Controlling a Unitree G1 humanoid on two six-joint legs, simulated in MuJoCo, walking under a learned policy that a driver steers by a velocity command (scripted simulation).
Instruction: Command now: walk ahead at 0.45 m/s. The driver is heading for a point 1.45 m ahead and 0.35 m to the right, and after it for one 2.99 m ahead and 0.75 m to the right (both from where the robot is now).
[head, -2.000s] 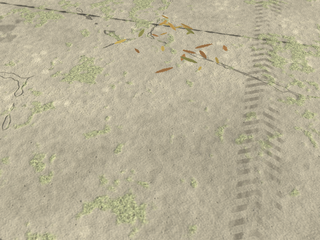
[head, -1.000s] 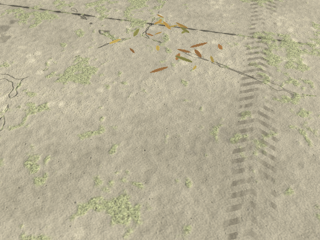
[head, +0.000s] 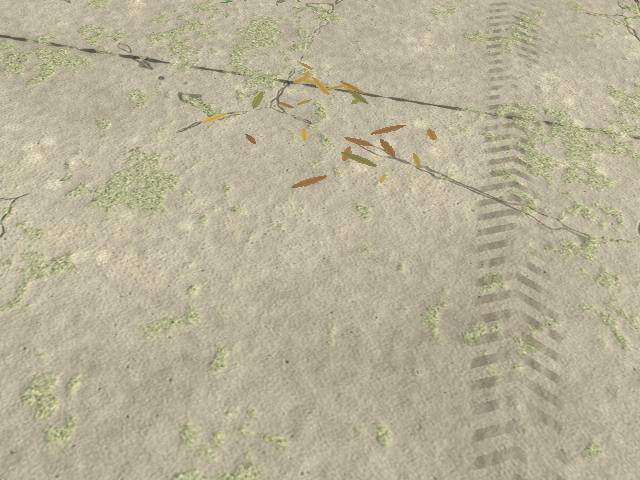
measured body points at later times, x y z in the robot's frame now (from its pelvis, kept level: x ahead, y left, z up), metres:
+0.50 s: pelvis +0.29 -0.06 +0.00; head +0.31 -0.07 +0.44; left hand +0.33 +0.20 -0.14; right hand +0.38 -0.33 -0.14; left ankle +0.29 +0.10 -0.66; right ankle +0.31 -0.14 -0.75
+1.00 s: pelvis +0.58 +0.01 -0.01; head +0.61 +0.02 +0.44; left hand +0.64 +0.28 -0.15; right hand +0.68 -0.25 -0.13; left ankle +0.63 +0.09 -0.75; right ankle +0.53 -0.15 -0.65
